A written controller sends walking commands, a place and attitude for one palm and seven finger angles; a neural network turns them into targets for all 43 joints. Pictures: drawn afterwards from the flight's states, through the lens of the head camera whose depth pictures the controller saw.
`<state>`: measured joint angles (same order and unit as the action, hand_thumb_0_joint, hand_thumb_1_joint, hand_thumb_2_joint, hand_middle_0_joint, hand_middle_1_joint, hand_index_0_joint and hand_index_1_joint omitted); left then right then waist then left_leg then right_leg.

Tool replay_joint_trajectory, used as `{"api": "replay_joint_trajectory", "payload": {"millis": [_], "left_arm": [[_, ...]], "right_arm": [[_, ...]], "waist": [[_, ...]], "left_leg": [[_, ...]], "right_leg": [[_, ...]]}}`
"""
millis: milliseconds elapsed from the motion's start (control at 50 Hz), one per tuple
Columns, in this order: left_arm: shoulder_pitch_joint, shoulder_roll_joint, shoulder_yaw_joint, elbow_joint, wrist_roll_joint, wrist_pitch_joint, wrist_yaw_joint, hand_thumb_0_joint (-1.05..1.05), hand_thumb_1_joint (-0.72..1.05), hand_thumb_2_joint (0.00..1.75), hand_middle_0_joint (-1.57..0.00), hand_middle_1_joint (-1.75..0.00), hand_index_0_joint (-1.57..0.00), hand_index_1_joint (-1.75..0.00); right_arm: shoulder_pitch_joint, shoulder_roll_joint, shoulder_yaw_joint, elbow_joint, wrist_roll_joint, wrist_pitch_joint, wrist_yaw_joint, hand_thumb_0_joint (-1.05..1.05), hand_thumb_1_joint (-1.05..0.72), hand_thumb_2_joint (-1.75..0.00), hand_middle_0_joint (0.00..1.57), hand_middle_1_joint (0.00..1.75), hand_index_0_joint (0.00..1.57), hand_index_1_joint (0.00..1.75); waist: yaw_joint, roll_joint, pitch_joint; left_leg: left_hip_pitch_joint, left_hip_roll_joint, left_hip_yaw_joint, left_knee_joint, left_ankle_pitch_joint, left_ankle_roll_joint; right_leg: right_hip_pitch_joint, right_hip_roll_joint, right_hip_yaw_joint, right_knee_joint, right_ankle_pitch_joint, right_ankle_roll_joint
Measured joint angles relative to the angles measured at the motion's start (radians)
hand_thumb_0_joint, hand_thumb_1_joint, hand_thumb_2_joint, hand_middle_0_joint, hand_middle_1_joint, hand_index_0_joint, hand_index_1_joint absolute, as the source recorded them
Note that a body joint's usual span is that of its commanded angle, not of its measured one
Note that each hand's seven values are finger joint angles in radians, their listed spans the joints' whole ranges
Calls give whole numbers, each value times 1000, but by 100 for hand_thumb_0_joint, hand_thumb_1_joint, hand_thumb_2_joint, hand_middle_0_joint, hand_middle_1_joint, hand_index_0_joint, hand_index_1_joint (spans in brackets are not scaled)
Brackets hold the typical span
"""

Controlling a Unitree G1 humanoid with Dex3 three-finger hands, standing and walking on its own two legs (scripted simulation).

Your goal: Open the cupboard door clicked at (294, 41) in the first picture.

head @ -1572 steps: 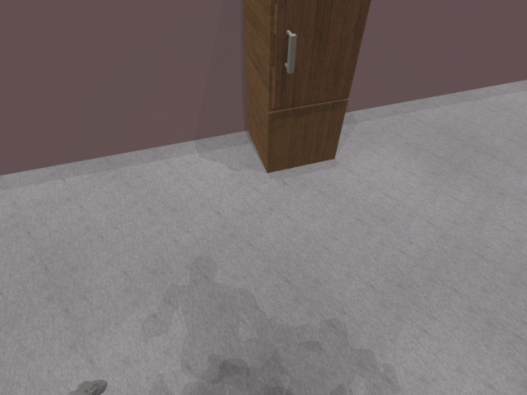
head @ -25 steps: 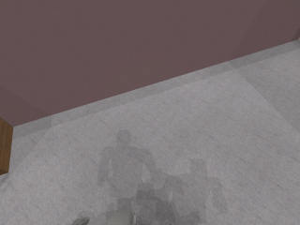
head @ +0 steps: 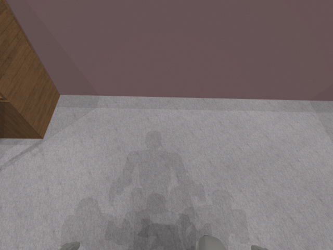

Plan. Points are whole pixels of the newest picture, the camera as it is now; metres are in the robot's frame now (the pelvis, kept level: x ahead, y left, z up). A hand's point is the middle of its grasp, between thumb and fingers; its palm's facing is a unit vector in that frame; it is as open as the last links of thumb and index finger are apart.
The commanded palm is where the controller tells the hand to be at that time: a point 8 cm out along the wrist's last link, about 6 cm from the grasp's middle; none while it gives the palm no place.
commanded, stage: turn to face it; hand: left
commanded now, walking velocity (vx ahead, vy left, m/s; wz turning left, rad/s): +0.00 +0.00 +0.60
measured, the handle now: out of the picture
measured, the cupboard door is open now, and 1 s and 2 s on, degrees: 46 46 46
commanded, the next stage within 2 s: take the last steps up to it in 1.24 s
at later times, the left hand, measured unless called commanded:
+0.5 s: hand out of the picture +0.03 +0.15 -0.16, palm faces +0.33 -0.91 -0.26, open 7.3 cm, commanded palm none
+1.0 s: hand out of the picture +0.02 +0.19 -0.16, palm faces +0.57 -0.78 -0.27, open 7.4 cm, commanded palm none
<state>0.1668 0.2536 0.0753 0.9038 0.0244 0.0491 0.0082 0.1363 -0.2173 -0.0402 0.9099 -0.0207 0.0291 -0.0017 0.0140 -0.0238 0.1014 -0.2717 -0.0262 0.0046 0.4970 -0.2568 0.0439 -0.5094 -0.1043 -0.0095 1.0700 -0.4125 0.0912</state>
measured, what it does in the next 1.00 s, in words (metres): steps on the spot, turning left: right foot, then left foot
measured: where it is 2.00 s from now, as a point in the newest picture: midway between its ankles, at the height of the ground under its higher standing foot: outside the picture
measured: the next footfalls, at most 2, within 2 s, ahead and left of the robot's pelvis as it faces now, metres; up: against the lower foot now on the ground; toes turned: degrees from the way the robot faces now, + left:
right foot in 0.20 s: +0.05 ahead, -0.15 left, +0.00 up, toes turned +4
left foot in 0.62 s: +0.01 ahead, +0.08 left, +0.00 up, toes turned +31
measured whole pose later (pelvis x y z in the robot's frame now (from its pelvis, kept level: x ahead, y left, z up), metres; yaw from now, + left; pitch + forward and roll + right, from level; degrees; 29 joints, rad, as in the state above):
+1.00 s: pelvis +0.04 -0.05 +0.00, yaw +35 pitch +1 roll +0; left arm 0.13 0.23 0.06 0.87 0.02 0.04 0.01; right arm 0.15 -0.22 -0.05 0.92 -0.03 0.04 0.00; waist -0.01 0.02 0.10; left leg -0.30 -0.03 -0.08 0.53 -0.26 0.00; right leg -0.40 -0.05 -0.02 0.77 -0.42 0.08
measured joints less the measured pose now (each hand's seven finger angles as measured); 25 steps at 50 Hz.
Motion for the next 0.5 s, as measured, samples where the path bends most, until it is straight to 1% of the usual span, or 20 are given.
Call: {"api": "replay_joint_trajectory", "payload": {"millis": [60, 140, 180, 200, 220, 240, 260, 300, 340, 360, 400, 440, 500], "left_arm": [[-29, -8, -4, -17, -2, -2, 0, 1, 91, 89, -20, -30, -20, -30], [-63, -23, -13, -39, -8, -10, 0, 1, 91, 89, -20, -30, -20, -30], [-70, -32, -19, -52, -11, -22, 0, 1, 91, 89, -20, -30, -20, -30], [-67, -34, -22, -60, -9, -33, 1, 1, 91, 89, -20, -30, -20, -30], [-69, -47, -25, -59, -4, -43, 5, 1, 91, 89, -20, -30, -20, -30], [-70, -59, -32, -58, -2, -48, 7, 1, 91, 89, -20, -30, -20, -30], [-65, -68, -38, -57, -2, -51, 9, 1, 91, 89, -20, -30, -20, -30], [-49, -84, -45, -52, -2, -47, 14, 1, 91, 89, -20, -30, -20, -30], [-30, -94, -48, -44, -3, -44, 15, 1, 91, 89, -20, -30, -20, -30], [-21, -96, -49, -40, -2, -43, 16, 1, 91, 89, -20, -30, -20, -30], [-5, -99, -49, -31, -1, -44, 15, 1, 91, 89, -20, -30, -20, -30], [11, -98, -43, -26, -1, -47, 16, 1, 91, 89, -20, -30, -21, -30], [33, -82, -36, -20, 3, -51, 14, 0, 92, 89, -20, -30, -21, -30]], "right_arm": [[23, 4, -4, 10, -3, 3, 2, 1, -90, -89, 20, 30, 20, 30], [47, 2, -14, 21, -6, 14, 3, 1, -90, -89, 20, 30, 20, 30], [60, -2, -22, 25, -3, 21, 2, 1, -90, -89, 21, 30, 20, 30], [69, -5, -26, 26, 2, 23, 3, 1, -90, -89, 21, 30, 20, 30], [65, -15, -33, 32, 5, 27, 4, 1, -90, -89, 20, 30, 20, 30], [60, -24, -39, 38, 5, 32, 4, 1, -90, -89, 20, 30, 20, 30], [56, -31, -44, 44, 4, 38, 4, 1, -90, -89, 20, 30, 20, 30], [49, -41, -51, 52, 3, 48, 9, 1, -91, -89, 20, 30, 20, 30], [44, -45, -52, 55, 3, 54, 16, 1, -91, -90, 20, 30, 20, 30], [42, -44, -51, 55, 3, 56, 19, 1, -91, -90, 20, 30, 20, 30], [36, -42, -49, 56, 3, 59, 24, 1, -91, -90, 20, 30, 20, 30], [27, -40, -46, 58, 3, 60, 26, 1, -91, -90, 20, 30, 19, 30], [2, -37, -41, 58, 4, 60, 28, 1, -91, -90, 20, 30, 19, 30]], "waist": [[-15, 13, -4], [-38, 35, -5], [-46, 45, -9], [-46, 44, -17], [-45, 61, -10], [-50, 74, -1], [-54, 79, 5], [-59, 79, 11], [-66, 71, 10], [-67, 64, 9], [-65, 49, 8], [-58, 37, 10], [-38, 21, 18]], "left_leg": [[-2, -1, -32, -10, 9, -11], [-25, -5, -78, 17, 1, -33], [-47, -13, -103, 53, -15, -48], [-66, -23, -112, 85, -30, -57], [-92, -22, -116, 156, -104, -62], [-126, -26, -110, 264, -180, -66], [-162, -29, -94, 383, -224, -71], [-218, -19, -54, 579, -218, -82], [-247, 3, -24, 676, -176, -94], [-251, 14, -13, 688, -161, -99], [-243, 33, 3, 659, -150, -107], [-222, 48, 15, 590, -157, -110], [-177, 58, 36, 453, -174, -105]], "right_leg": [[25, 16, 6, -91, -6, 0], [103, 52, -2, -271, -9, -10], [173, 71, -14, -415, 60, -19], [212, 70, -21, -494, 91, -44], [215, 74, -34, -492, 83, -75], [219, 72, -51, -478, 73, -94], [229, 64, -66, -474, 67, -105], [259, 48, -91, -495, 70, -111], [287, 32, -119, -525, 78, -111], [298, 24, -133, -537, 81, -111], [317, 9, -162, -556, 83, -110], [331, -4, -193, -564, 79, -108], [342, -23, -236, -553, 63, -100]]}}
